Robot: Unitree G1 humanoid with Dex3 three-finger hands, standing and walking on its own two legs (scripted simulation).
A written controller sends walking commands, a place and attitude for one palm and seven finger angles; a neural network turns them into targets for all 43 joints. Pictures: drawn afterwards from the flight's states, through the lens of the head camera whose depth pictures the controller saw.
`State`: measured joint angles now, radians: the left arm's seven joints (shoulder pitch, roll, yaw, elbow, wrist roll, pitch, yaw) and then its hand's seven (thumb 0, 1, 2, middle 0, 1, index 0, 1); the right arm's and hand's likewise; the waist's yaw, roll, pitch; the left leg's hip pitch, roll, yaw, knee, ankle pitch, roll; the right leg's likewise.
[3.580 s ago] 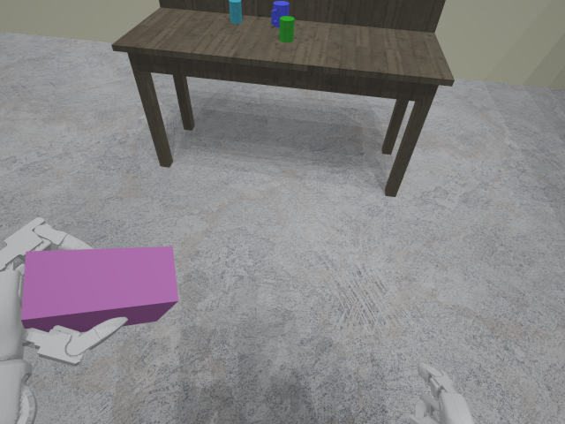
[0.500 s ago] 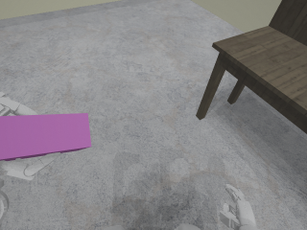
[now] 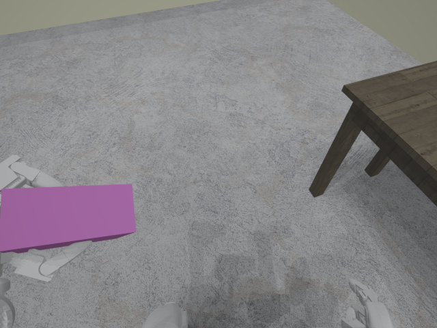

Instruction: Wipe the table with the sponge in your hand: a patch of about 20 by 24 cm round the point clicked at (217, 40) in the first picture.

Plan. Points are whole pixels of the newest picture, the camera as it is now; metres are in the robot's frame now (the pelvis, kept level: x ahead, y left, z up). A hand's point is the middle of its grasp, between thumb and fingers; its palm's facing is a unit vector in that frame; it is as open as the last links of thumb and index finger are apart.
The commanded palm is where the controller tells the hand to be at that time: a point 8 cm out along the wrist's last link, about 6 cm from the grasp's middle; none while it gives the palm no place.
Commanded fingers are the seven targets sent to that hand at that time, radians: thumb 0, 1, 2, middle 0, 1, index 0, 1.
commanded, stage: walk to a spot facing it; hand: left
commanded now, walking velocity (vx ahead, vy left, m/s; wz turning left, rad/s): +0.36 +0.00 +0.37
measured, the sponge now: (89, 217) +0.23 +0.18 +0.16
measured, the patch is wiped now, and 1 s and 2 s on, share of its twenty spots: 0.00 0.00 0.00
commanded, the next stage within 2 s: none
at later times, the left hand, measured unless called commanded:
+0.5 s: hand (63, 164) +0.30 +0.24 +0.18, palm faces +0.58 -0.68 -0.45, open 9.8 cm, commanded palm +0.24 +0.27 +0.18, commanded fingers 0.00 0.10 1.30 -1.20 -1.60 -1.20 -1.60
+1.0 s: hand (37, 130) +0.35 +0.29 +0.19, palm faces +0.66 -0.60 -0.46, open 9.8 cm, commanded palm +0.27 +0.31 +0.18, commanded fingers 0.00 0.10 1.30 -1.20 -1.60 -1.20 -1.60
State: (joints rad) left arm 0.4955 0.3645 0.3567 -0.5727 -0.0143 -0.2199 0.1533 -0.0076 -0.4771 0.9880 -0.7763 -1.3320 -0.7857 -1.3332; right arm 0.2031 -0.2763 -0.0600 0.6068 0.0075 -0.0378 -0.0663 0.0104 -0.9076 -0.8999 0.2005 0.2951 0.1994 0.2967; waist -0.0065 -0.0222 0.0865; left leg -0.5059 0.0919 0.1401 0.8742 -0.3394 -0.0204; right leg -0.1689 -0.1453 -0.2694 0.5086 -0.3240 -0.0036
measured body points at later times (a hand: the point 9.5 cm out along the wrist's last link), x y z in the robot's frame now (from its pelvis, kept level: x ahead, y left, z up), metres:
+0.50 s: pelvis +0.14 -0.04 -0.02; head +0.16 -0.06 +0.43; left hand +0.26 +0.27 +0.20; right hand +0.33 -0.20 -0.14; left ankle +0.10 +0.11 -0.70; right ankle +0.17 -0.15 -0.74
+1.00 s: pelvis +0.24 -0.01 -0.01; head +0.28 +0.02 +0.44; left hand +0.31 +0.32 +0.22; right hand +0.48 -0.13 -0.09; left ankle +0.24 +0.11 -0.74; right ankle +0.31 -0.15 -0.67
